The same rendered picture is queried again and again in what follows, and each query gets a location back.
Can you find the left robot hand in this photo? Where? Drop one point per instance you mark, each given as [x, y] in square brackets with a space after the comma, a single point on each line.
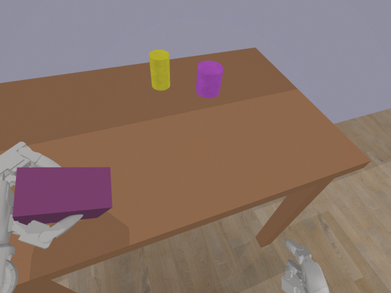
[35, 233]

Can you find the table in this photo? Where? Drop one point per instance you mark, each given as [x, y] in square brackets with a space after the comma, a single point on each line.
[178, 161]

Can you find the sponge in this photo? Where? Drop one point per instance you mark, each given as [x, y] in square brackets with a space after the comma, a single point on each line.
[50, 194]

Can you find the left robot forearm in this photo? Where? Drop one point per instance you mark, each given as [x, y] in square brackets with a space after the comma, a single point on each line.
[8, 271]

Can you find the right robot hand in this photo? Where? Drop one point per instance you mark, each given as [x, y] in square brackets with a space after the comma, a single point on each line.
[309, 276]

